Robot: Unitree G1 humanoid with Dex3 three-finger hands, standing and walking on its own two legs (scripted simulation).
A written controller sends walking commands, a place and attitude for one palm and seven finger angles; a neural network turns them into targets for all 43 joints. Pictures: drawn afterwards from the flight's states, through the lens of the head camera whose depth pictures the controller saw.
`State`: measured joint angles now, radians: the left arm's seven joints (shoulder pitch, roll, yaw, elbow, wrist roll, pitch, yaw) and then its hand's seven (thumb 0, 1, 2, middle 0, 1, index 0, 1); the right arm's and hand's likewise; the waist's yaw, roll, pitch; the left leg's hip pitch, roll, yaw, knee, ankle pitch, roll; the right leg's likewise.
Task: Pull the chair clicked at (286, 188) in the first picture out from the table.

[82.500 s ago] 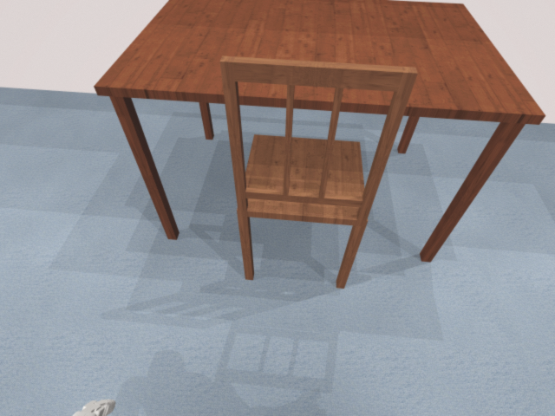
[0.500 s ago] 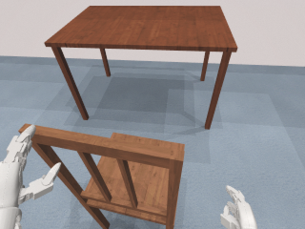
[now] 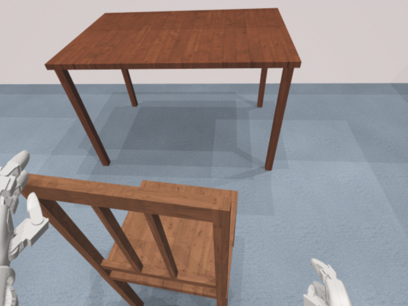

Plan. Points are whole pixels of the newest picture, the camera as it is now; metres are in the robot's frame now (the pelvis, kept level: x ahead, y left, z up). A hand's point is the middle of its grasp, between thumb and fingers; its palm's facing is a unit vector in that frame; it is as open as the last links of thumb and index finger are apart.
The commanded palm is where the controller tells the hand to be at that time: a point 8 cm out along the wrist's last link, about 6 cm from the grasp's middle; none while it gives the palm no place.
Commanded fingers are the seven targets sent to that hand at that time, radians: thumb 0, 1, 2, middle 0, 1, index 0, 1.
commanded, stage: step back with the hand held close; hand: left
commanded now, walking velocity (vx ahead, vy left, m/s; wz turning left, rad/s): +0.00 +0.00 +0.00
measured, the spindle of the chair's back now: (122, 241) +0.27 +0.24 -0.07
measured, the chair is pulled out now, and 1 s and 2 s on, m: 0.70 0.70 0.70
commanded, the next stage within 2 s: stop stepping back and stand still in 1.40 s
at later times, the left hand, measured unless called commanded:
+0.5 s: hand (24, 252) +0.15 +0.27 +0.14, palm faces +0.34 -0.79 -0.52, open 7.4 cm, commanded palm +0.09 +0.32 +0.17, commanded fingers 0.00 0.90 0.90 -0.20 -0.30 -0.20 -0.30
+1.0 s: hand out of the picture +0.10 +0.30 +0.16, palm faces +0.42 -0.77 -0.48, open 7.4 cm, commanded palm +0.03 +0.33 +0.17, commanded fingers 0.00 0.90 0.90 -0.20 -0.30 -0.20 -0.30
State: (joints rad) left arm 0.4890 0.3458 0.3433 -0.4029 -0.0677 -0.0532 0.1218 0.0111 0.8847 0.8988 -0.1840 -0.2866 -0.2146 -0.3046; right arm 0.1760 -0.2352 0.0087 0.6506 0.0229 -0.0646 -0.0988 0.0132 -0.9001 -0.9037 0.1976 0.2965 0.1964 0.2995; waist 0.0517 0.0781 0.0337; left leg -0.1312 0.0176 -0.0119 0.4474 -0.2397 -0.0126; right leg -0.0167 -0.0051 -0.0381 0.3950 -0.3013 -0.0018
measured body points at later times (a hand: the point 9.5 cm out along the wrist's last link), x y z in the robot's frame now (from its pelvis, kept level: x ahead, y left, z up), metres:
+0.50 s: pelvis -0.04 +0.02 +0.00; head -0.01 +0.01 +0.44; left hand +0.12 +0.31 +0.17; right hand +0.14 -0.21 -0.09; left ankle +0.01 +0.13 -0.74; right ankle -0.05 -0.11 -0.74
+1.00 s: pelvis -0.10 +0.03 -0.01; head -0.08 +0.06 +0.43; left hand +0.07 +0.34 +0.19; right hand +0.07 -0.19 -0.09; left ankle +0.01 +0.13 -0.74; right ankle -0.14 -0.11 -0.73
